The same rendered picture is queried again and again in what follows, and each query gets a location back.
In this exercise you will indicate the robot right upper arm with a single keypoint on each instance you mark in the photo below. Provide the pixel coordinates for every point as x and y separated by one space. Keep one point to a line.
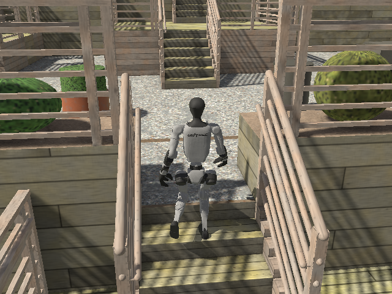
216 130

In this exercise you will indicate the left robot forearm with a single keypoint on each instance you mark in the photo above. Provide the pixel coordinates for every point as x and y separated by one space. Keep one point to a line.
166 164

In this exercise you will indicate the robot thigh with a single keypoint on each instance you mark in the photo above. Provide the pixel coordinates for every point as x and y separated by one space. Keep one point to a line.
181 181
210 179

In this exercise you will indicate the robot right thigh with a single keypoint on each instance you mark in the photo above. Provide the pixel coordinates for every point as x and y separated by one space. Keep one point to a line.
210 179

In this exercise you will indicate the robot left upper arm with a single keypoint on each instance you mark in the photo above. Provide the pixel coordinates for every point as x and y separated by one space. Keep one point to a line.
176 131

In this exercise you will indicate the robot left thigh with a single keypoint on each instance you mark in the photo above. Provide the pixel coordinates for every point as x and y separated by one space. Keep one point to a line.
181 181

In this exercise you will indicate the robot left hand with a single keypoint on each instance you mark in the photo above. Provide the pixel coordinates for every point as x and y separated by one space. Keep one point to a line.
162 178

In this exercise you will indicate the robot right hand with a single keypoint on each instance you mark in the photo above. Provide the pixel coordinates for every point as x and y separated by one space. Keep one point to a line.
218 160

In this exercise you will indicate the right robot forearm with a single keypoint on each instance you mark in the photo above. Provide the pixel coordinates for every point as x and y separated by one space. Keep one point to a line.
224 157

